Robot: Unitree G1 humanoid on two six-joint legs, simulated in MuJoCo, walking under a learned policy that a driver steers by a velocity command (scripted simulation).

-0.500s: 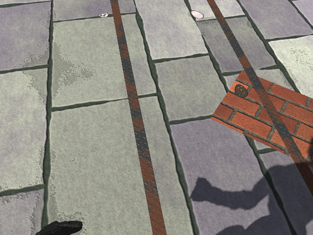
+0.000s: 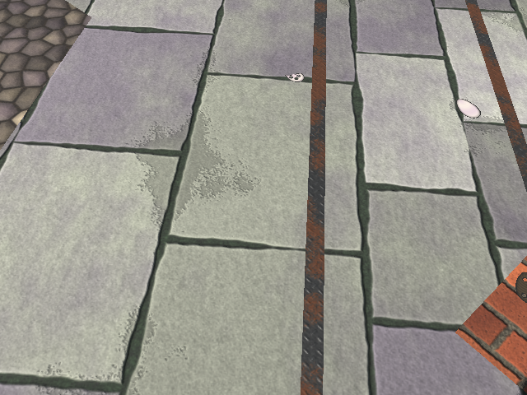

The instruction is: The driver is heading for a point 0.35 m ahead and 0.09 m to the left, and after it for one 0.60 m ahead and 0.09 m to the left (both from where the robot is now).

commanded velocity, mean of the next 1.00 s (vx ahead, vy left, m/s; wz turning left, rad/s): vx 0.21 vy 0.00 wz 0.30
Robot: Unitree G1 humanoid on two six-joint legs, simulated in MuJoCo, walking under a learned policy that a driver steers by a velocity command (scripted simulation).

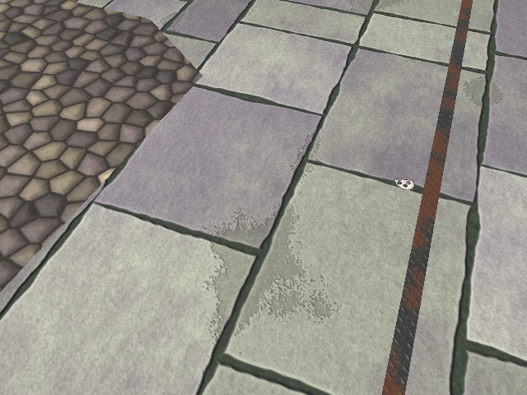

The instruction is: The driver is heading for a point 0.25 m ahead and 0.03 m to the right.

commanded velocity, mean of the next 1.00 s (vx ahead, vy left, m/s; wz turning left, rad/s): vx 0.00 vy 0.00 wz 0.01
